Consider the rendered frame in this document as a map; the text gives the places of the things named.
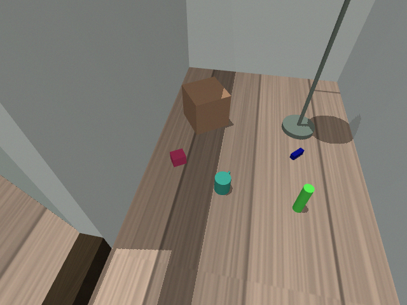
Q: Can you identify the floor lamp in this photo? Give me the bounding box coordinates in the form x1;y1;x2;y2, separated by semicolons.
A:
282;0;350;140

